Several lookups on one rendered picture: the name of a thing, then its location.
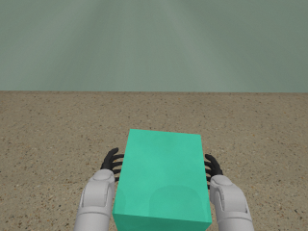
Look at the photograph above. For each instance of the left robot hand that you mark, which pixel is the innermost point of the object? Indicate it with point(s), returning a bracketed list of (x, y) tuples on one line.
[(108, 162)]

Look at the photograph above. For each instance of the carton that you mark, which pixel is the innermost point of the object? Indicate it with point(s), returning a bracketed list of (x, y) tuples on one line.
[(162, 185)]

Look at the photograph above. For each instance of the left robot forearm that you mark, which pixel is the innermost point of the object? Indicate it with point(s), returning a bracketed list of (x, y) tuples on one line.
[(95, 205)]

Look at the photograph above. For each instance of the right robot forearm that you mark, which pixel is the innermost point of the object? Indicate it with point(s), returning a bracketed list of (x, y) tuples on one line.
[(231, 207)]

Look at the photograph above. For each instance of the right robot hand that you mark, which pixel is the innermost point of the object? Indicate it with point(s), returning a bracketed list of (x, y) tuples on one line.
[(214, 168)]

